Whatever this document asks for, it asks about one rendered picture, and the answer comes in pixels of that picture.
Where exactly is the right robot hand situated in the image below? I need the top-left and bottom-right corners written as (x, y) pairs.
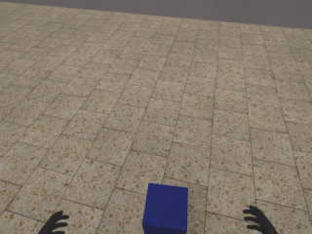
top-left (243, 205), bottom-right (278, 234)

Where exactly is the carton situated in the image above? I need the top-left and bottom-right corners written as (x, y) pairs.
top-left (142, 182), bottom-right (188, 234)

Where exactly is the left robot hand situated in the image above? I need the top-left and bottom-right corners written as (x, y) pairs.
top-left (38, 210), bottom-right (69, 234)

